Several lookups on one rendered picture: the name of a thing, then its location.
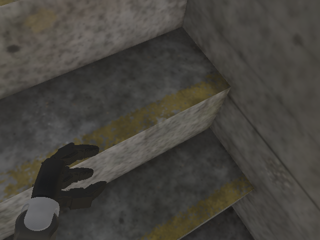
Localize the left robot forearm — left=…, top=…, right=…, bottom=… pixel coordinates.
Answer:
left=13, top=197, right=60, bottom=240

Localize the robot left hand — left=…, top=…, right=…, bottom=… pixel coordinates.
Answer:
left=31, top=142, right=107, bottom=210

